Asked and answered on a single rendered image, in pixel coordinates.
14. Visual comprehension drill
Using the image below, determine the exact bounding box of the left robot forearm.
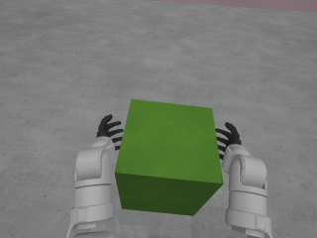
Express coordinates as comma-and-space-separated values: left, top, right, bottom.
66, 136, 118, 238

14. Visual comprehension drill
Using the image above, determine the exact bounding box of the right robot forearm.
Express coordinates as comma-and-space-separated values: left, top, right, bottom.
221, 144, 273, 238

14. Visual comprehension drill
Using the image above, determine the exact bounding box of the robot left hand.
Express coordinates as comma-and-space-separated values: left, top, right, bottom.
96, 114, 124, 151

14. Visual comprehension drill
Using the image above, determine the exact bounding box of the robot right hand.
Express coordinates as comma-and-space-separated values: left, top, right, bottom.
215, 122, 242, 160

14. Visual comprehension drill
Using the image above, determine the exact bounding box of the carton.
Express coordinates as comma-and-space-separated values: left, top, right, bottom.
114, 99, 224, 216

